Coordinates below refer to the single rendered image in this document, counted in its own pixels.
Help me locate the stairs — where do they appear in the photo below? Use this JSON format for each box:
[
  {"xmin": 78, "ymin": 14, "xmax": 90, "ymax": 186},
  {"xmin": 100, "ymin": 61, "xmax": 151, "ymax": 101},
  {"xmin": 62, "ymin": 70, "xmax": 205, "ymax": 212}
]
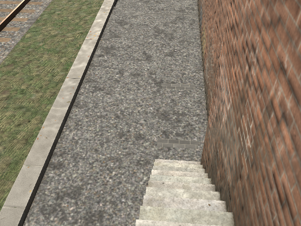
[{"xmin": 135, "ymin": 159, "xmax": 234, "ymax": 226}]

